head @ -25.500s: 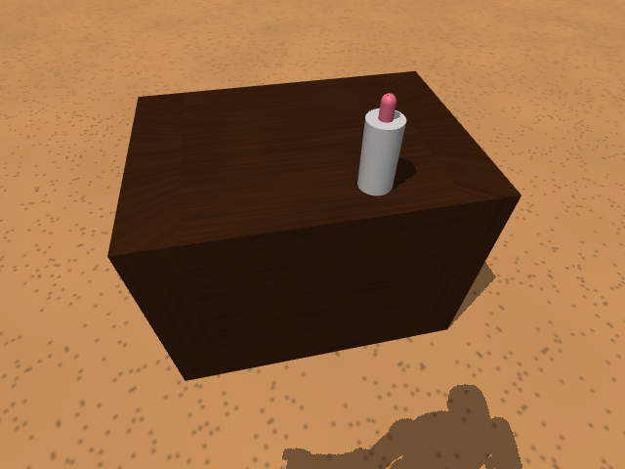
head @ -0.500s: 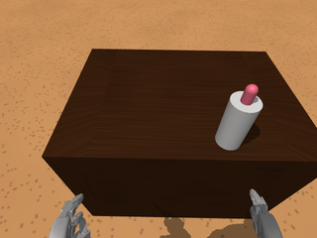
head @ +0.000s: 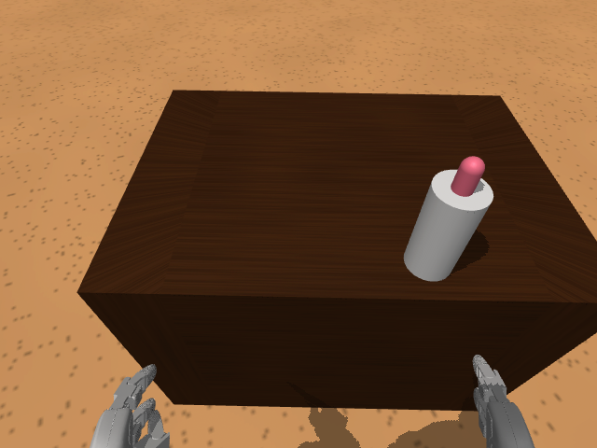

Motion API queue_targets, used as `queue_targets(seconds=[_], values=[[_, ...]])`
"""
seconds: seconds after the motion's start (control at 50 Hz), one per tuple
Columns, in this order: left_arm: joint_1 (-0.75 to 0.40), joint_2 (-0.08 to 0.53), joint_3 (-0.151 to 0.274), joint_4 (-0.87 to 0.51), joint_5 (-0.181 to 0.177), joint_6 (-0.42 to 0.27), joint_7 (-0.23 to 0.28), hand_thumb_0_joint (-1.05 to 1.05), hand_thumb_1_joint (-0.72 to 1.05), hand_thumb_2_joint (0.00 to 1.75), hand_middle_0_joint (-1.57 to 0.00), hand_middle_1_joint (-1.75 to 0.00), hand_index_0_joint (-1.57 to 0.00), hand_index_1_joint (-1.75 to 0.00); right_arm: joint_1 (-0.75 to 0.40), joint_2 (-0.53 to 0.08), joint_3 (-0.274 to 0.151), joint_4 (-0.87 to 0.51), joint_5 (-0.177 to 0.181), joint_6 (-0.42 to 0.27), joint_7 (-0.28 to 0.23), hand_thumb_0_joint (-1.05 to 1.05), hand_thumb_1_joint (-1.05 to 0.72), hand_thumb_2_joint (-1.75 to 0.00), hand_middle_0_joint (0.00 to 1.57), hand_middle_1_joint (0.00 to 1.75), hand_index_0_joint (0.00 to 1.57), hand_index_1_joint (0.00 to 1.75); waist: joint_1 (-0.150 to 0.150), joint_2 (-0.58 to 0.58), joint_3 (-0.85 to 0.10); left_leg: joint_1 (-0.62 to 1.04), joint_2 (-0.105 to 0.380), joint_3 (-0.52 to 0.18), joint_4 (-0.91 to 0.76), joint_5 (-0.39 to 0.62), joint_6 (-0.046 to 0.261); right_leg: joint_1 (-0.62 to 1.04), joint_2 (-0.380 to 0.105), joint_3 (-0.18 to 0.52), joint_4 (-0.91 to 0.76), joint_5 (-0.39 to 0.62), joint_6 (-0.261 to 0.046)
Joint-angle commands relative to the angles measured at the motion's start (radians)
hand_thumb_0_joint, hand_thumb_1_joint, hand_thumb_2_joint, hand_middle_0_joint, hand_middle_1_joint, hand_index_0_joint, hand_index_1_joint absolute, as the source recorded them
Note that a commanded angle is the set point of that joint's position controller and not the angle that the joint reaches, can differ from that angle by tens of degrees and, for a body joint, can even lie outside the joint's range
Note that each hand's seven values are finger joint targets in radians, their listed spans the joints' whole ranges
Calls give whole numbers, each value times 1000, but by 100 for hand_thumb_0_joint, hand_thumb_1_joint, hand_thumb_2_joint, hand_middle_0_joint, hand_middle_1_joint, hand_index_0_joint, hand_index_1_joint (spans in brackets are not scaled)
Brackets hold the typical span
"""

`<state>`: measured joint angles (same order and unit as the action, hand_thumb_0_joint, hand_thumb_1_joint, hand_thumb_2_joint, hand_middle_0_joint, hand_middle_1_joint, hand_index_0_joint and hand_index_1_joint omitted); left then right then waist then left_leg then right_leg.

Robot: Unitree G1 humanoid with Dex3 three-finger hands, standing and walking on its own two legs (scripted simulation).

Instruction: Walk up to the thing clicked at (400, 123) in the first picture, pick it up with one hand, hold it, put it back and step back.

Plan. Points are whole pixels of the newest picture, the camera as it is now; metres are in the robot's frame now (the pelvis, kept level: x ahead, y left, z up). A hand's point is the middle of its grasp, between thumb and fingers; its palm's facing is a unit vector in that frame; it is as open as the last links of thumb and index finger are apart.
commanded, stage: home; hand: right
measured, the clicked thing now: (448, 217) +0.45 -0.22 +0.05
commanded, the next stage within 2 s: stand in 0.76 s
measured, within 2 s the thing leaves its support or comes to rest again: neither
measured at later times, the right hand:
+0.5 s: hand (451, 434) +0.18 -0.18 -0.04, palm faces +0.13 +0.96 -0.26, open 17.3 cm
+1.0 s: hand out of the picture +0.09 -0.25 -0.10, palm faces -0.03 +0.93 -0.37, open 16.5 cm
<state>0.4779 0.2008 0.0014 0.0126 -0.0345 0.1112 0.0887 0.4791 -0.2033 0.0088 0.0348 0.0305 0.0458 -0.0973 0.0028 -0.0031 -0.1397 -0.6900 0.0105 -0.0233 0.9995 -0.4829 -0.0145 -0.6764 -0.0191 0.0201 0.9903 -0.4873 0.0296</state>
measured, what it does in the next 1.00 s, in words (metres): stands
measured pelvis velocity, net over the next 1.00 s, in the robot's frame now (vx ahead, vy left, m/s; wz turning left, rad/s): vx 0.00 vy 0.00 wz -0.01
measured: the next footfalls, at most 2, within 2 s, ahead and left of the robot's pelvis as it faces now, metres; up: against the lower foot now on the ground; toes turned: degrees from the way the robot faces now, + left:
none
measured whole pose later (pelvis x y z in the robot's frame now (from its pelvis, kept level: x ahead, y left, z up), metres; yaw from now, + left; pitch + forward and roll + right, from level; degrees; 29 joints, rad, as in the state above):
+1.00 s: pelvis +0.00 +0.00 +0.04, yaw +0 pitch -2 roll +0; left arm 0.21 0.35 0.03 0.92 0.04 0.00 0.01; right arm 0.24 -0.33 -0.03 0.87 -0.04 -0.01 -0.02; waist 0.01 -0.01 0.03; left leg -0.33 0.01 -0.01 0.74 -0.38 -0.01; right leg -0.32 -0.02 0.02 0.73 -0.38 0.02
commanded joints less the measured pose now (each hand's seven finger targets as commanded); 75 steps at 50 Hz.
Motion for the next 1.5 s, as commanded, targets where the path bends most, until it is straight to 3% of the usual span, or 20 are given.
queue_targets(seconds=[0.0, 0.16, 0.22, 0.24, 0.3, 0.34, 0.4, 0.52, 0.54, 0.56, 0.6, 0.68, 0.84, 0.9, 0.92, 1.04, 1.1, 1.2, 1.36, 1.48], values=[[-11, 99, 60, -191, 3, -56, 0, 0, 90, 90, -20, -30, -20, -30, -11, -99, -60, -199, -3, -63, -10, 0, 52, -7, 6, 6, 6, 6, -8, 4, -70, 83, -15, 56, -168, 177, 21, 65, 21, -47, -168, 188, -30], [-16, 91, 54, -195, 5, -51, 2, 0, 90, 90, -20, -30, -20, -30, -25, -90, -54, -192, -4, -63, -10, 0, 52, -7, 5, 6, 5, 6, 0, 28, -89, 93, -9, 44, -174, 219, 16, 72, 25, -56, -145, 219, -36], [-14, 102, 59, -192, 4, -51, 4, 0, 90, 90, -20, -30, -20, -30, -13, -80, -47, -160, -4, -60, -9, 0, 54, -6, 5, 5, 5, 5, 6, 27, -56, 77, -10, 45, -181, 185, 16, 59, 25, -57, -157, 185, -36], [-105, 147, 50, 68, -5, -59, 11, 0, 90, 90, -20, -30, -20, -30, 15, -127, -119, -188, -8, -51, -32, 0, 53, -6, 5, 5, 5, 5, -2, 13, -62, 78, -25, 51, -180, 166, 15, 61, 17, -33, -153, 159, -38], [-113, 121, 29, 36, -9, -87, 20, 0, 90, 90, -20, -30, -20, -30, 59, -80, -59, -187, -11, -25, -31, 0, 50, -8, 6, 6, 6, 6, 9, 36, -81, 108, -19, 47, -185, 215, 11, 67, 17, -44, -137, 195, -42], [-135, 128, 36, 91, -8, -99, 27, 0, 90, 90, -20, -30, -20, -30, 7, -106, -74, -246, -9, -19, -41, 0, 51, -7, 6, 6, 6, 6, 9, -35, -93, 108, -18, 45, -183, 236, 15, 84, 18, -46, -141, 215, -37], [-162, 138, 41, 146, -6, -123, 35, 0, 90, 90, -20, -30, -20, -30, 16, -91, -60, -228, -8, -5, -46, 0, 53, -7, 5, 6, 5, 6, 28, -23, -51, 96, -24, 52, -186, 237, 16, 89, 12, -37, -144, 216, -36], [-199, 140, 42, 215, 1, -165, 48, 0, 90, 90, -20, -30, -20, -30, 12, -94, -57, -226, -9, 32, -54, 0, 50, -8, 6, 6, 6, 6, 24, -13, -57, 111, -25, 59, -193, 242, 15, 97, 8, -27, -145, 227, -37], [-289, 310, 66, 471, 153, -153, 1, 0, 90, 90, -20, -30, -20, -30, -147, -295, -110, 125, -143, -25, -2, 0, 51, -8, 6, 6, 6, 6, 3, 29, 69, 230, 42, -41, -220, 236, 84, 189, -25, 41, -188, 274, -96], [-273, 295, 82, 496, 156, -150, -16, 0, 90, 90, -20, -30, -20, -30, -131, -272, -114, 240, -144, -53, 18, 0, 49, -9, 6, 6, 6, 6, 4, 35, -1, 295, 64, -72, -229, 283, 112, 201, -21, 33, -163, 295, -105], [-290, 272, 81, 520, 137, -150, -31, 0, 90, 90, -20, -30, -20, -30, -152, -281, -107, 295, -133, -81, 37, 0, 49, -9, 6, 6, 6, 6, 15, 63, 34, 286, 87, -120, -265, 369, 136, 179, -15, 30, -143, 287, -104], [-278, 281, 75, 606, 79, -154, -69, 0, 90, 90, -20, -30, -20, -30, -225, -292, -93, 429, -85, -101, 63, 0, 50, -8, 6, 6, 6, 6, 32, 105, 4, 314, 86, -111, -300, 346, 112, 272, -9, 37, -205, 264, -96], [-327, 323, 76, 753, 83, -158, -73, 0, 90, 90, -20, -30, -20, -30, -268, -277, -93, 645, -74, -95, 68, 0, 55, -6, 5, 5, 5, 5, -7, -74, 60, 375, 31, -40, -282, 308, 74, 325, -87, 157, -389, 353, -128], [-344, 325, 74, 792, 72, -152, -70, 0, 90, 90, -20, -30, -20, -30, -260, -300, -92, 721, -74, -94, 71, 0, 31, -30, 20, 29, 20, 29, -8, -29, 94, 409, 49, -66, -366, 315, 81, 329, -69, 122, -414, 310, -107], [-329, 320, 71, 810, 66, -150, -69, 0, 90, 90, -20, -30, -20, -30, -268, -311, -94, 743, -73, -96, 71, 0, 23, -38, 20, 30, 20, 30, 0, -9, 85, 433, 63, -75, -383, 355, 82, 344, -59, 103, -401, 337, -101], [-318, 322, 61, 913, 57, -134, -71, 0, 90, 90, -20, -30, -20, -30, -313, -322, -79, 855, -66, -91, 68, 0, -25, -86, 20, 30, 20, 30, 11, 22, 154, 427, 89, -110, -546, 234, 66, 411, -53, 92, -504, 233, -85], [-335, 323, 55, 948, 56, -135, -73, 0, 90, 90, -20, -30, -20, -30, -317, -320, -70, 907, -63, -89, 70, 0, -49, -90, 20, 30, 20, 30, 4, 23, 181, 429, 87, -107, -605, 197, 55, 444, -60, 96, -565, 218, -79], [-345, 320, 46, 997, 51, -141, -74, 0, 90, 90, -20, -30, -20, -30, -330, -327, -66, 970, -55, -92, 71, 0, -89, -90, 20, 30, 20, 30, 1, 36, 164, 481, 97, -102, -649, 268, 46, 498, -71, 87, -611, 271, -68], [-361, 327, 42, 1055, 51, -141, -75, 0, 90, 90, -20, -30, -20, -30, -351, -324, -61, 1034, -52, -82, 76, 0, -90, -90, 20, 30, 20, 30, 0, 32, 181, 494, 96, -92, -707, 203, 39, 519, -77, 85, -662, 251, -56], [-372, 326, 36, 1078, 53, -142, -73, 0, 90, 90, -20, -30, -20, -30, -369, -327, -58, 1054, -49, -78, 78, 0, -90, -90, 20, 30, 20, 30, -6, 4, 180, 524, 100, -84, -708, 235, 40, 508, -86, 89, -684, 263, -51]])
